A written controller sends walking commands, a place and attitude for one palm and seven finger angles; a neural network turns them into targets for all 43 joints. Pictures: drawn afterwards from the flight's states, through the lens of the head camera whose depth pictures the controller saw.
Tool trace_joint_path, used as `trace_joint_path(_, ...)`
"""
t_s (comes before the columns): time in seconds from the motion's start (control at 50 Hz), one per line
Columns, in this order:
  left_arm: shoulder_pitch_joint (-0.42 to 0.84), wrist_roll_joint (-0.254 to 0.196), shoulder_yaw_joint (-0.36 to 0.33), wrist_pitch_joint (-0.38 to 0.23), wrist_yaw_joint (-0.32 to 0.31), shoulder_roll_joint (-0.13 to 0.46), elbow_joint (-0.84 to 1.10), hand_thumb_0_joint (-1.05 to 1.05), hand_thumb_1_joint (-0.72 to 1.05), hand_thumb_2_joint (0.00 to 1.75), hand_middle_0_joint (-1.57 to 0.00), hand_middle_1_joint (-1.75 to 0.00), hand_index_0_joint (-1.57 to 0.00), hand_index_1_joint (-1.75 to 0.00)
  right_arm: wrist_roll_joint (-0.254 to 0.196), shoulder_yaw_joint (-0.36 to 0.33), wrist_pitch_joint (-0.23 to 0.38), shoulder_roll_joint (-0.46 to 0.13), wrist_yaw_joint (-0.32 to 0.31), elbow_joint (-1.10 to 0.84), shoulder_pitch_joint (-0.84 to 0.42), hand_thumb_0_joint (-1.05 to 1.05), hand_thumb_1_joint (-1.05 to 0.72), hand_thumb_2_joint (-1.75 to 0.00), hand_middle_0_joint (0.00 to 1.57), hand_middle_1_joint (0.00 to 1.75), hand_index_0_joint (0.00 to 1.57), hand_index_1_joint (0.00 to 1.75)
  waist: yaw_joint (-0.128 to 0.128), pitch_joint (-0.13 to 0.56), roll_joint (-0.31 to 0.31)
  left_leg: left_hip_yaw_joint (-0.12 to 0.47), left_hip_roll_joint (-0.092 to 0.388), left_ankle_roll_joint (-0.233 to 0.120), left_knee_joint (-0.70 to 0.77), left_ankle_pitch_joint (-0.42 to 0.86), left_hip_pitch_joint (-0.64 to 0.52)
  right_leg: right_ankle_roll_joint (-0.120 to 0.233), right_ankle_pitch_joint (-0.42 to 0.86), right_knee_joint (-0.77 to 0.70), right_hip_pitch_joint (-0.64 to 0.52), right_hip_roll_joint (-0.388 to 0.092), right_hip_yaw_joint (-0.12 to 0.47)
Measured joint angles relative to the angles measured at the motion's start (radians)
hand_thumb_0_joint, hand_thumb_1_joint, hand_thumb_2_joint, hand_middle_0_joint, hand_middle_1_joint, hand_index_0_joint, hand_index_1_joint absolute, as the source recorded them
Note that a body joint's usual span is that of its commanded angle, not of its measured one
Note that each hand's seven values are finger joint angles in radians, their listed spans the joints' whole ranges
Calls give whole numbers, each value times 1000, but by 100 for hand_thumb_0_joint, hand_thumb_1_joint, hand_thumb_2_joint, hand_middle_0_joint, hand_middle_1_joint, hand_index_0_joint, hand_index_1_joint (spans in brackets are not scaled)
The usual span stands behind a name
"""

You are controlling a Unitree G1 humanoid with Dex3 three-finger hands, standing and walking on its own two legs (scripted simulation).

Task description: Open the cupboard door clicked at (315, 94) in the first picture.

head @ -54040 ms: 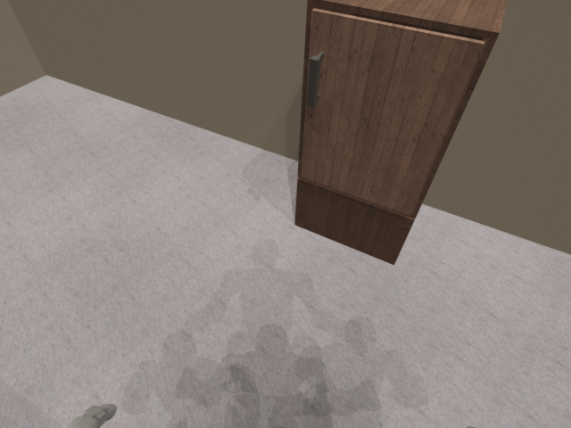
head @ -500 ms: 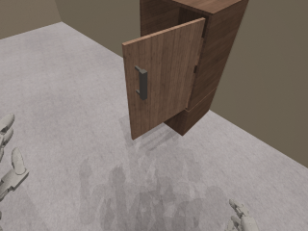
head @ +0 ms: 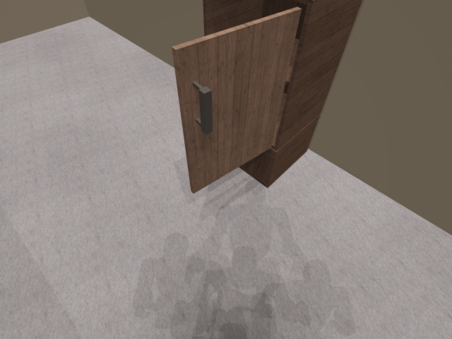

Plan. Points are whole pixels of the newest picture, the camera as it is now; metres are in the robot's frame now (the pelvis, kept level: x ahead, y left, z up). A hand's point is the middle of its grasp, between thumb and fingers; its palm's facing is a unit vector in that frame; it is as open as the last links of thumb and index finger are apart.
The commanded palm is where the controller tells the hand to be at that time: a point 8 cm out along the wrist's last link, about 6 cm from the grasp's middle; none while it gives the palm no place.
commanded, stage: let the arm hang, fingers relaxed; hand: left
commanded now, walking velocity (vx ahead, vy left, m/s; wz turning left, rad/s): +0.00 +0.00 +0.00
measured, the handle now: (201, 107) +0.69 +0.10 -0.01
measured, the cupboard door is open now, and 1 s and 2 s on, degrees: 81 81 81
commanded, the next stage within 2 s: look to check the result in 0.78 s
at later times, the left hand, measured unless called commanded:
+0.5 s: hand out of the picture +0.06 +0.22 -0.15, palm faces +0.02 -0.95 -0.33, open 7.4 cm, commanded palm none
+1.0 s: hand out of the picture +0.09 +0.20 -0.15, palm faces +0.00 -0.95 -0.30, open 7.4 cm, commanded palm none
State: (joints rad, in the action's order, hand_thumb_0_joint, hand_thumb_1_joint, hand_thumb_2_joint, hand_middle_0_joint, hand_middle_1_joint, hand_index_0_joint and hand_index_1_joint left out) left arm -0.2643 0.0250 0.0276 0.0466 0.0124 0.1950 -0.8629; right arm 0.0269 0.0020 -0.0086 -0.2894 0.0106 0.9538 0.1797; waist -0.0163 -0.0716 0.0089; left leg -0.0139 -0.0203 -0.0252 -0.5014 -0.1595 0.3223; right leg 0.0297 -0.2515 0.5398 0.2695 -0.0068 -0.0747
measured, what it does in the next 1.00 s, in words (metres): stands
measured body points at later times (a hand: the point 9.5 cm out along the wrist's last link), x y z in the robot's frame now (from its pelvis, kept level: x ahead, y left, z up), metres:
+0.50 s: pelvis +0.01 -0.01 +0.01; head +0.03 -0.03 +0.46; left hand +0.06 +0.27 -0.13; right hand +0.05 -0.26 -0.16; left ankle +0.07 +0.10 -0.73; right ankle +0.03 -0.10 -0.73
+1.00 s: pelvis +0.04 -0.02 +0.01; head +0.06 -0.03 +0.46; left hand +0.09 +0.25 -0.13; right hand +0.10 -0.29 -0.14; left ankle +0.07 +0.10 -0.73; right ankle +0.03 -0.10 -0.73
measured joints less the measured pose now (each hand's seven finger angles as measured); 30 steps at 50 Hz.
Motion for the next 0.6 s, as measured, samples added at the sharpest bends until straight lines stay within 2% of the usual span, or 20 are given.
trace_joint_path(0.08, -21, -8, -10, -15, -8, 9, -125, 1, 95, 90, -20, -30, -21, -30, -3, -3, -18, 14, -9, 69, 36, 1, -90, -90, 20, 30, 20, 30, 16, -23, 15, 19, 11, 13, 30, 18, -15, 13, 22, -49, -28, 14, -18)
trace_joint_path(0.2, -27, -14, -28, -26, -12, 41, -246, 1, 93, 90, -20, -30, -21, -30, -6, -10, -25, 30, -20, 139, 55, 1, -90, -90, 20, 30, 20, 30, 26, -29, -14, 32, 23, 22, 50, 22, -40, 21, 39, -99, -68, 29, -30)
trace_joint_path(0.38, 48, -17, -46, -39, -25, 77, -289, 1, 91, 90, -20, -30, -20, -30, -6, -6, -15, 56, -20, 177, 25, 1, -90, -90, 20, 30, 20, 30, 21, -13, -54, 30, 24, 23, 73, 22, -76, 22, 41, -123, -104, 31, -26)
trace_joint_path(0.6, 152, -16, -43, -58, -25, 62, -258, 0, 90, 90, -20, -30, -20, -30, -4, -3, 1, 47, -17, 187, -26, 0, -90, -90, 20, 30, 20, 30, 12, 6, -49, 18, 14, 22, 125, 32, -117, 16, 38, -142, -126, 21, -14)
